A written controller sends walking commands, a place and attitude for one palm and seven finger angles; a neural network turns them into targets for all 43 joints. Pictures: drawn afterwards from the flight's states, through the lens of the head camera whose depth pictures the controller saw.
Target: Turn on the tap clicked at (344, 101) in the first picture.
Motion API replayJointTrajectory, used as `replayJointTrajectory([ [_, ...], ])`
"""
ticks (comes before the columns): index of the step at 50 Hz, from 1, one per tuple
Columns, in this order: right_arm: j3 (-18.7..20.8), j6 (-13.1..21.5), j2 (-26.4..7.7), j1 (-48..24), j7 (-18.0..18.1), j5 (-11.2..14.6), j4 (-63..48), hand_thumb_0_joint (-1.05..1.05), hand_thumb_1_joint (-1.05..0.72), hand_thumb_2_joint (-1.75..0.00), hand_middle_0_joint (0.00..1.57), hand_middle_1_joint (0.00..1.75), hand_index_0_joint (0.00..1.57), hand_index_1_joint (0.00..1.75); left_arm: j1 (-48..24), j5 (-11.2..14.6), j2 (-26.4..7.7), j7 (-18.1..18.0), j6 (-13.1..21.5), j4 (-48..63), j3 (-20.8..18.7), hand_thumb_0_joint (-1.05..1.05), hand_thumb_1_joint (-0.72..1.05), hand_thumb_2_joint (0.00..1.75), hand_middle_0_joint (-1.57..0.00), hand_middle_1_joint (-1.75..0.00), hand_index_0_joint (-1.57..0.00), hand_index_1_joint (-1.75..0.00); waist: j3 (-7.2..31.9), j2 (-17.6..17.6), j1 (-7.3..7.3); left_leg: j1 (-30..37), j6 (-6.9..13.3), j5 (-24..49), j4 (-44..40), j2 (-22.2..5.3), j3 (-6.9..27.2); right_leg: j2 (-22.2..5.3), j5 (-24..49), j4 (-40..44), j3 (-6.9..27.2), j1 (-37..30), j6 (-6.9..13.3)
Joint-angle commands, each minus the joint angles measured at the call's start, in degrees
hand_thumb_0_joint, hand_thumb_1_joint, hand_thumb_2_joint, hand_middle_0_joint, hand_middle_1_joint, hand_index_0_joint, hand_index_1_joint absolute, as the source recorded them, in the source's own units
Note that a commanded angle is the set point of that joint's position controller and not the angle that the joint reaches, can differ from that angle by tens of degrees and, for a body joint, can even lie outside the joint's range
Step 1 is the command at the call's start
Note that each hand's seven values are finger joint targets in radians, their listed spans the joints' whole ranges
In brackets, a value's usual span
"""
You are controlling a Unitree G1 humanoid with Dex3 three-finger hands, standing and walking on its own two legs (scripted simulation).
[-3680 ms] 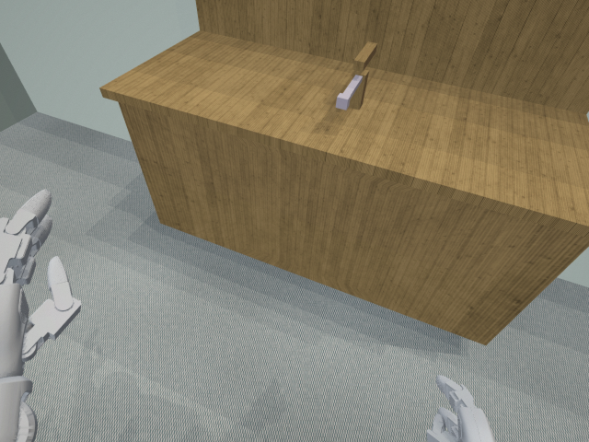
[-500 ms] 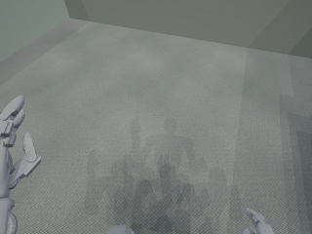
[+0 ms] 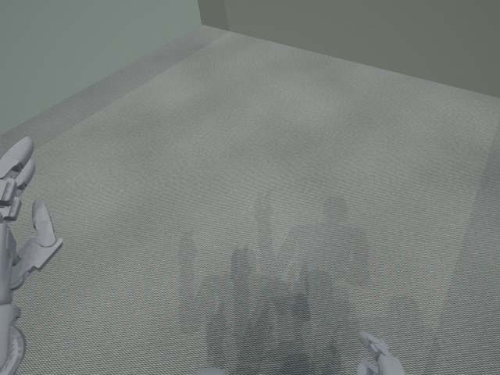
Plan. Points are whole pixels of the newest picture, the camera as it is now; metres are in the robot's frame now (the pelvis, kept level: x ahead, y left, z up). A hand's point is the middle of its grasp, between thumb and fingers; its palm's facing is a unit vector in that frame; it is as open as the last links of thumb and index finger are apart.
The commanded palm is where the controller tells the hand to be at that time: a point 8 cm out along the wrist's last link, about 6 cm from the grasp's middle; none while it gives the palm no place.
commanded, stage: walk around to get in front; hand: left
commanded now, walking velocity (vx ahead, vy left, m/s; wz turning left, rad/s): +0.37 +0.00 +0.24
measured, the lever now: out of the picture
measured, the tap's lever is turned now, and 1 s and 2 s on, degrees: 0 0 0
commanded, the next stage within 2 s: turn to face it in 1.42 s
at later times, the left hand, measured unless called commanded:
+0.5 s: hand (94, 156) +0.34 +0.25 +0.20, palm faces +0.46 -0.79 -0.42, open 7.4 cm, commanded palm +0.28 +0.29 +0.19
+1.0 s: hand (112, 110) +0.45 +0.27 +0.20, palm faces +0.60 -0.69 -0.40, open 7.4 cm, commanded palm +0.39 +0.31 +0.19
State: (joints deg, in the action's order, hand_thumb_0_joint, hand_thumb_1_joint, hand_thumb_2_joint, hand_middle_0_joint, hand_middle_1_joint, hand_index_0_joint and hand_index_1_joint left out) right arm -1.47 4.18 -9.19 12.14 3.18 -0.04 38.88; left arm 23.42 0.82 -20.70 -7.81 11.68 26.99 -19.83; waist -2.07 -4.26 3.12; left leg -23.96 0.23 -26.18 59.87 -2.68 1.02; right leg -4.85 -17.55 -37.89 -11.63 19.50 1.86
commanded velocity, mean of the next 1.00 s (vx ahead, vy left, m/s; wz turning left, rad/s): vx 0.37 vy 0.00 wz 0.24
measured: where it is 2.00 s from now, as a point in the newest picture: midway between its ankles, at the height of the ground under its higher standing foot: (265, 295)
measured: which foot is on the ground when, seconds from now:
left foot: up 0.00-0.28, down 0.30-0.62, up 0.64-0.96, down 0.98-1.00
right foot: down 0.00-0.30, up 0.32-0.60, down 0.62-0.98, up 1.00-1.00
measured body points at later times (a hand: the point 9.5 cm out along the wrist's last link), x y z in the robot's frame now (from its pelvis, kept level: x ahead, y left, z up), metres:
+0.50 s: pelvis +0.14 +0.00 +0.01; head +0.17 +0.01 +0.46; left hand +0.31 +0.29 +0.22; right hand +0.33 -0.19 -0.07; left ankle +0.15 +0.13 -0.72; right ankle +0.17 -0.12 -0.67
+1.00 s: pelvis +0.30 +0.00 +0.00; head +0.32 +0.02 +0.45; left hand +0.41 +0.31 +0.22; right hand +0.53 -0.23 -0.07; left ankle +0.35 +0.12 -0.73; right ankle +0.25 -0.13 -0.71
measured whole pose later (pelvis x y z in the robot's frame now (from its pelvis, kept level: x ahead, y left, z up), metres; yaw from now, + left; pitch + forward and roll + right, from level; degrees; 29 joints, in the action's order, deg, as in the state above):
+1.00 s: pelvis +0.30 +0.00 +0.00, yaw +12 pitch -1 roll +1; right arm 4.4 2.8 -15.6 11.6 4.8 0.2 31.3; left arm 27.6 1.3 -22.2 -11.0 14.1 35.8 -22.5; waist -4.3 2.5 1.2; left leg -22.1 2.0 -9.2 33.5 -3.2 -10.8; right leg -9.1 -27.4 -44.6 -12.3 12.0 -1.5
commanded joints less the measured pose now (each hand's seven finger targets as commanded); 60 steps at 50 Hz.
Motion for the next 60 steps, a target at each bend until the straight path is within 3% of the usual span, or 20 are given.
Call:
replayJointTrajectory([
  [1, 3.11, 2.13, -7.61, -7.84, 0.59, 0.19, -9.59, 0.00, -0.90, -0.90, 0.20, 0.30, 0.20, 0.30, -6.31, 0.55, -11.33, -0.73, 3.52, 11.42, -6.70, 0.00, 0.90, 0.90, -0.20, -0.30, -0.20, -0.30, 2.61, 11.60, -1.98, -18.18, -1.36, 3.76, 14.54, -3.11, 0.19, -19.12, -5.38, 24.01, 24.48, -13.04, 7.14],
  [4, 3.27, 1.60, -7.61, -7.51, 0.76, -0.08, -10.64, 0.00, -0.90, -0.90, 0.20, 0.30, 0.20, 0.30, -4.42, 0.35, -10.84, -1.72, 4.07, 14.15, -6.74, 0.00, 0.90, 0.90, -0.20, -0.30, -0.20, -0.30, 3.60, 12.11, -2.52, -10.67, -1.20, 6.65, -0.59, -3.77, -4.01, -16.14, 6.03, 22.47, 11.73, -11.07, 5.70],
  [12, 4.73, 1.45, -7.23, -3.46, 1.67, -0.06, -14.40, 0.00, -0.90, -0.90, 0.20, 0.30, 0.20, 0.30, -1.30, 1.03, -8.90, -4.51, 3.76, 17.11, -6.84, 0.00, 0.90, 0.90, -0.20, -0.30, -0.20, -0.30, 8.08, 9.09, -2.59, 10.17, 0.00, 14.18, -31.26, 1.89, -15.12, -11.15, 12.52, 8.31, 4.71, -12.69, 3.14],
  [13, 5.29, 1.53, -8.14, -2.50, 2.11, 0.16, -14.45, 0.00, -0.90, -0.90, 0.20, 0.30, 0.20, 0.30, -2.70, 0.94, -9.13, -4.42, 4.35, 17.03, -6.70, 0.00, 0.90, 0.90, -0.20, -0.30, -0.20, -0.30, 9.24, 4.31, -3.82, 18.26, 1.47, 15.27, -33.01, 0.42, -12.23, -9.15, 14.20, -1.71, 2.90, -7.33, 1.23],
  [15, 5.50, 1.60, -9.87, -2.81, 1.36, 0.48, -14.96, 0.00, -0.90, -0.90, 0.20, 0.30, 0.20, 0.30, -4.99, 1.09, -8.72, -4.31, 5.50, 16.46, -6.54, 0.00, 0.90, 0.90, -0.20, -0.30, -0.20, -0.30, 10.75, -16.96, -4.23, 30.84, 12.87, 30.36, -40.84, -19.74, 23.65, 2.26, -16.81, -28.89, 3.04, 14.32, -3.24],
  [16, 4.83, 2.25, -9.11, -4.14, 1.03, 0.19, -14.14, 0.00, -0.90, -0.90, 0.20, 0.30, 0.20, 0.30, -4.52, 0.62, -11.87, -3.25, 5.77, 12.81, -7.40, 0.00, 0.90, 0.90, -0.20, -0.30, -0.20, -0.30, 9.52, -13.69, -3.99, 27.92, 15.68, 25.36, -42.27, -23.45, 29.96, 0.81, -17.80, -35.95, 9.23, 18.89, -2.77],
  [21, 5.11, 3.47, -8.22, -4.71, -0.20, 1.00, -12.86, 0.00, -0.90, -0.90, 0.20, 0.30, 0.20, 0.30, 2.02, 0.92, -10.03, -1.89, 5.69, 21.85, -8.26, 0.00, 0.90, 0.90, -0.20, -0.30, -0.20, -0.30, 7.37, -9.76, -2.44, 15.27, 11.57, 17.26, -42.65, -15.38, 7.34, -3.44, -5.85, -24.83, 7.98, 15.88, -4.02],
  [28, 4.25, 4.09, -7.65, -4.12, 1.22, 0.39, -11.36, 0.00, -0.90, -0.90, 0.20, 0.30, 0.20, 0.30, 1.31, 1.01, -8.41, -1.67, 4.15, 11.37, -8.00, 0.00, 0.90, 0.90, -0.20, -0.30, -0.20, -0.30, 7.08, -5.48, -2.17, 4.87, 6.10, 4.44, -35.23, -11.20, -2.80, 2.27, 1.14, 5.39, -1.69, -9.04, -5.03],
  [30, 4.03, 3.12, -6.18, -3.50, 1.40, 0.70, -10.94, 0.00, -0.90, -0.90, 0.20, 0.30, 0.20, 0.30, -2.45, 0.11, -9.79, -1.88, 2.89, 8.99, -7.78, 0.00, 0.90, 0.90, -0.20, -0.30, -0.20, -0.30, 8.76, 11.76, -1.82, -6.39, 2.85, -1.76, -11.18, -4.42, -8.45, -6.71, -7.72, 15.76, 13.21, -19.30, -0.42],
  [31, 3.50, 3.02, -5.65, -5.08, 1.25, 0.53, -12.17, 0.00, -0.90, -0.90, 0.20, 0.30, 0.20, 0.30, -2.28, 0.06, -11.81, -2.13, 1.90, 7.61, -8.70, 0.00, 0.90, 0.90, -0.20, -0.30, -0.20, -0.30, 7.68, 26.05, -0.69, -19.51, 0.82, -8.14, 6.31, 2.12, -7.64, -20.15, -7.59, 22.78, 37.93, -23.36, 6.80],
  [33, 4.00, 3.77, -7.82, -6.27, 0.78, 0.40, -10.68, 0.00, -0.90, -0.90, 0.20, 0.30, 0.20, 0.30, -5.36, 1.16, -12.72, -1.62, 3.00, 8.90, -8.95, 0.00, 0.90, 0.90, -0.20, -0.30, -0.20, -0.30, 4.69, 19.48, -1.69, -21.40, -0.49, -0.31, 16.77, -2.07, 0.45, -23.00, -11.39, 25.50, 39.80, -18.64, 9.13],
  [35, 3.40, 2.31, -7.70, -6.93, 0.61, 0.51, -9.42, 0.00, -0.90, -0.90, 0.20, 0.30, 0.20, 0.30, -3.29, 0.74, -11.23, -1.27, 3.98, 10.24, -8.10, 0.00, 0.90, 0.90, -0.20, -0.30, -0.20, -0.30, 3.44, 13.58, -2.04, -20.39, -1.72, 4.03, 16.14, -3.89, -0.51, -19.10, 2.37, 22.45, 23.52, -16.97, 7.19],
  [39, 3.82, 1.10, -7.43, -6.56, 0.52, 0.19, -10.83, 0.00, -0.90, -0.90, 0.20, 0.30, 0.20, 0.30, -0.42, 0.53, -10.49, -2.22, 4.56, 14.15, -8.07, 0.00, 0.90, 0.90, -0.20, -0.30, -0.20, -0.30, 4.94, 11.66, -2.37, -11.77, -1.23, 7.37, -4.16, -4.16, -5.97, -15.94, 16.96, 19.90, 8.71, -15.75, 5.64],
  [43, 4.48, 1.30, -6.50, -5.81, 0.56, 0.05, -14.25, 0.00, -0.90, -0.90, 0.20, 0.30, 0.20, 0.30, 2.57, 0.96, -10.68, -3.85, 4.51, 18.62, -9.55, 0.00, 0.90, 0.90, -0.20, -0.30, -0.20, -0.30, 6.51, 13.75, -0.45, -4.59, -0.36, 7.97, -20.33, -1.52, -12.21, -15.56, 23.29, 16.92, 6.94, -18.86, 5.80],
  [47, 5.51, 1.17, -7.46, -2.23, 1.62, 0.08, -14.69, 0.00, -0.90, -0.90, 0.20, 0.30, 0.20, 0.30, -0.01, 0.92, -9.54, -4.45, 4.59, 18.40, -7.84, 0.00, 0.90, 0.90, -0.20, -0.30, -0.20, -0.30, 10.20, 5.24, -3.76, 15.69, 0.85, 16.30, -32.06, 1.94, -14.48, -10.52, 21.83, -2.11, 0.91, -10.72, 1.24],
  [48, 6.10, 1.13, -8.98, -1.95, 1.71, 0.31, -14.97, 0.00, -0.90, -0.90, 0.20, 0.30, 0.20, 0.30, -1.77, 0.66, -9.75, -4.43, 5.32, 18.83, -7.89, 0.00, 0.90, 0.90, -0.20, -0.30, -0.20, -0.30, 12.18, -4.94, -4.79, 24.68, 4.37, 16.60, -34.36, -4.02, -3.38, -7.12, 13.64, -15.02, -0.40, -1.33, -1.28],
  [49, 6.11, 1.31, -9.85, -2.72, 1.29, 0.34, -15.02, 0.00, -0.90, -0.90, 0.20, 0.30, 0.20, 0.30, -2.53, 1.18, -9.14, -4.34, 5.90, 18.18, -7.96, 0.00, 0.90, 0.90, -0.20, -0.30, -0.20, -0.30, 12.46, -17.23, -4.28, 30.36, 12.06, 27.25, -39.28, -18.15, 20.85, 0.66, -13.68, -29.53, 1.68, 11.75, -3.53],
  [51, 5.67, 1.96, -9.04, -4.68, 0.66, 0.58, -13.88, 0.00, -0.90, -0.90, 0.20, 0.30, 0.20, 0.30, -3.79, 0.72, -14.15, -2.78, 5.88, 13.67, -10.64, 0.00, 0.90, 0.90, -0.20, -0.30, -0.20, -0.30, 9.80, -10.33, -3.55, 24.48, 17.05, 18.77, -42.24, -23.18, 30.90, -1.48, -16.18, -37.98, 11.86, 19.80, -3.17],
  [56, 5.19, 3.52, -8.01, -4.76, -0.37, 1.08, -13.01, 0.00, -0.90, -0.90, 0.20, 0.30, 0.20, 0.30, 3.25, 1.18, -9.99, -1.65, 5.93, 22.15, -9.27, 0.00, 0.90, 0.90, -0.20, -0.30, -0.20, -0.30, 8.47, -9.42, -2.28, 11.31, 11.20, 14.61, -43.02, -14.02, 7.69, -3.07, -5.24, -21.57, 7.01, 10.78, -4.37],
  [60, 4.47, 4.31, -7.94, -3.65, 0.35, 0.54, -12.18, 0.00, -0.90, -0.90, 0.20, 0.30, 0.20, 0.30, 4.47, 1.65, -7.85, -1.54, 5.08, 15.55, -8.29, 0.00, 0.90, 0.90, -0.20, -0.30, -0.20, -0.30, 7.30, -8.66, -2.53, 5.12, 8.99, 7.04, -43.17, -12.33, 2.72, 0.21, -3.28, -4.53, 1.71, -1.94, -5.19],
])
